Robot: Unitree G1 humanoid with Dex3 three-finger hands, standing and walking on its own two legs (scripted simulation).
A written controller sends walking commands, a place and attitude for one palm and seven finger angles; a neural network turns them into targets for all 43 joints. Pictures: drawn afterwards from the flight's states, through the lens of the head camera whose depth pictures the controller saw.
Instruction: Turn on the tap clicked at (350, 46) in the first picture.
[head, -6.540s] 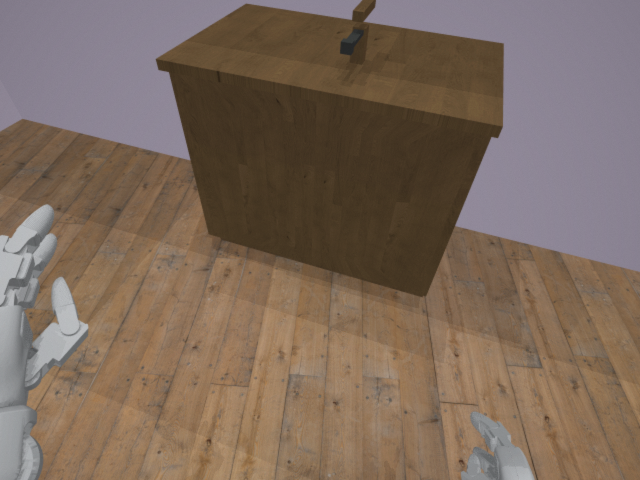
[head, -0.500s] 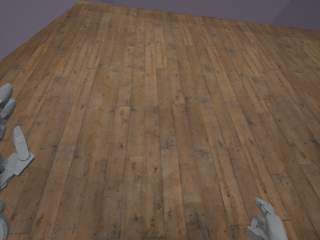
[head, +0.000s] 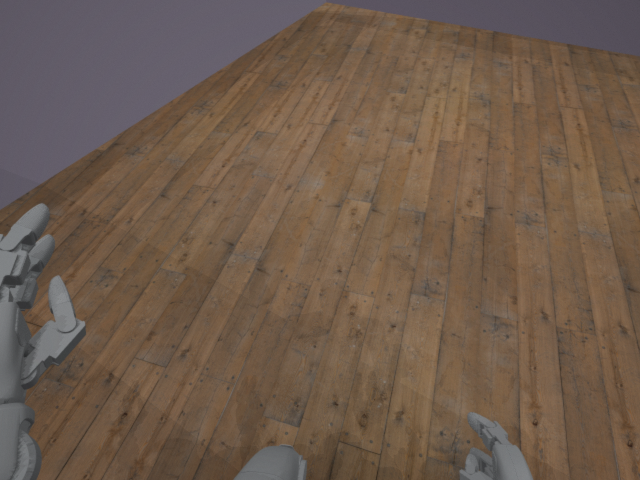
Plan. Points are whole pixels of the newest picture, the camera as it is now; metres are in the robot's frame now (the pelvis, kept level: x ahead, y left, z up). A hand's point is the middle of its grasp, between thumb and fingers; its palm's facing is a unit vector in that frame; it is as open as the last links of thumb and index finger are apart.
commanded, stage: turn to face it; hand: left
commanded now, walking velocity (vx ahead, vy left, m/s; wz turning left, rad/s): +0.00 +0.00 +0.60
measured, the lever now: out of the picture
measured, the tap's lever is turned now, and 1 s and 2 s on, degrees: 0 0 0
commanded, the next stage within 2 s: none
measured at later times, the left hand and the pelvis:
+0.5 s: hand out of the picture +0.05 +0.28 +0.18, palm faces +0.60 -0.66 -0.46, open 7.4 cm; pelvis -0.08 -0.01 +0.00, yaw +18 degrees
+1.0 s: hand out of the picture -0.13 +0.27 +0.18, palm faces +0.82 -0.43 -0.38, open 7.4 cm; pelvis -0.16 -0.05 -0.01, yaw +36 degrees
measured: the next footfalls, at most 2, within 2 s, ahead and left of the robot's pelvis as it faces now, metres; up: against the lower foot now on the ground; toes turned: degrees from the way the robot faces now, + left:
left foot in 0.24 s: -0.02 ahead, +0.16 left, +0.00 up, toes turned +13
right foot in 0.54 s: -0.01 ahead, -0.09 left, +0.00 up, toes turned +15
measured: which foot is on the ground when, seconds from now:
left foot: up 0.00-0.22, down 0.24-0.54, up 0.56-0.90, down 0.92-1.00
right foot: down 0.00-0.22, up 0.24-0.52, down 0.54-0.92, up 0.94-1.00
